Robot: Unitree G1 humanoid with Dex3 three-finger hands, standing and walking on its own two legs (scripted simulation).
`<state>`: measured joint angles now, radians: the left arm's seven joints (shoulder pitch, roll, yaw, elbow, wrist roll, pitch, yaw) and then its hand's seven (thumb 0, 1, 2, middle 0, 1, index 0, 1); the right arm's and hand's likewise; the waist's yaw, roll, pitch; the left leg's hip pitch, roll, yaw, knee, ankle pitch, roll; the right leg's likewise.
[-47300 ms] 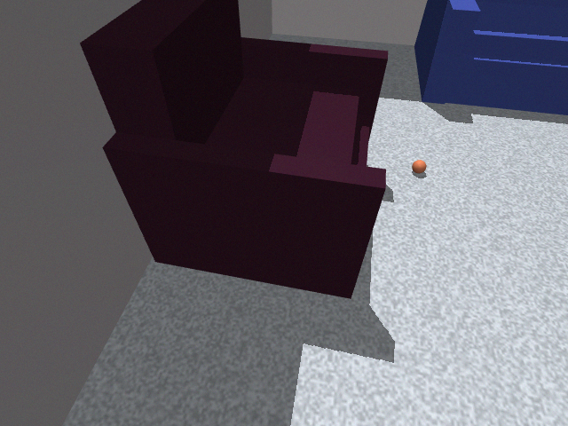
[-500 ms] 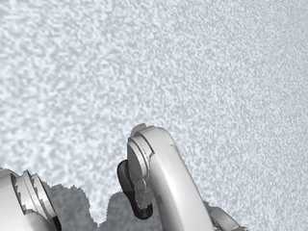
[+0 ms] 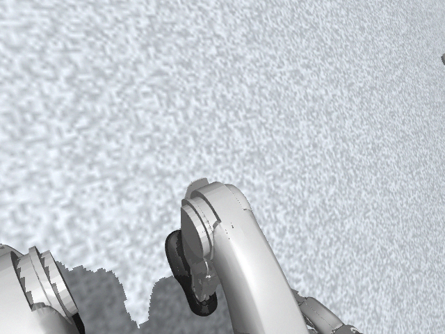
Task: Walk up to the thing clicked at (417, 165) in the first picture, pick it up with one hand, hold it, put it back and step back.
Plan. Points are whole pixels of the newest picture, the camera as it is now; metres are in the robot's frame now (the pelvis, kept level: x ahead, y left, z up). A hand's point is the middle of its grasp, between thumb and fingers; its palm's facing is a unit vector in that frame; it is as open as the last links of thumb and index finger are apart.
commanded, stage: open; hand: left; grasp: from above
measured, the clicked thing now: out of the picture +0.47 +0.36 -0.27
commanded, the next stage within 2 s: withdraw in 0.46 s
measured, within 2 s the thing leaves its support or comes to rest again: neither
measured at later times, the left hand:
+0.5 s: hand out of the picture +0.44 +0.35 -0.24, palm faces -0.44 -0.16 -0.89, open 13.9 cm
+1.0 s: hand out of the picture +0.45 +0.39 -0.12, palm faces -0.36 -0.09 -0.93, open 14.1 cm
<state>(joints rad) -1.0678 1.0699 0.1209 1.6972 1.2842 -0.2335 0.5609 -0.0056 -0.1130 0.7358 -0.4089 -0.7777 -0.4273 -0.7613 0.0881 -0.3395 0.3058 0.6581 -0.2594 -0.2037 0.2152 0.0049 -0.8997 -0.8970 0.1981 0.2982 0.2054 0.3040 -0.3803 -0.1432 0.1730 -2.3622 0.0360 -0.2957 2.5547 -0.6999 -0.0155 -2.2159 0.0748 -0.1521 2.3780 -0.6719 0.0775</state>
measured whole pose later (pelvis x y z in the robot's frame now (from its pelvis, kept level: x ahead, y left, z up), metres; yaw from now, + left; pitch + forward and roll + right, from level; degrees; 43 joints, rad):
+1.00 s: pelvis +0.00 +0.00 +0.03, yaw +4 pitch +32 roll -12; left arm -0.94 0.87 0.08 1.27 1.17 -0.08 0.28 0.00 -0.50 0.99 -0.08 -1.00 -0.08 -0.99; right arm 0.14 -0.30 0.14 0.67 -0.14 -0.09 0.23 0.01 -0.91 -0.90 0.20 0.30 0.21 0.30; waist -0.26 -0.01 -0.02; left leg -2.34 0.03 -0.22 2.44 -0.69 -0.01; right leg -2.21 0.03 -0.10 2.32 -0.69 0.06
